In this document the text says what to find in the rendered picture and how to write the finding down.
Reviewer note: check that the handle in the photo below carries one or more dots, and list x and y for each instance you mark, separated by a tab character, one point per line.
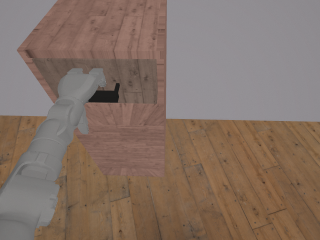
106	96

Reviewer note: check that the cabinet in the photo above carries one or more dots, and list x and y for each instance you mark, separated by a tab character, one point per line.
124	139

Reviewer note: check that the left robot hand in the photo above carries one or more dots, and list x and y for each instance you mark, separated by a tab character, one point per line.
82	87

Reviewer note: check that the left robot upper arm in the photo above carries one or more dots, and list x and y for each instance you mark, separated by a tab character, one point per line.
27	204

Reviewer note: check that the robot left forearm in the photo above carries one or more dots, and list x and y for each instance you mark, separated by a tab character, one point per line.
43	158

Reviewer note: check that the drawer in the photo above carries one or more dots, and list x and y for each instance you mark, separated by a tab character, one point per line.
137	77

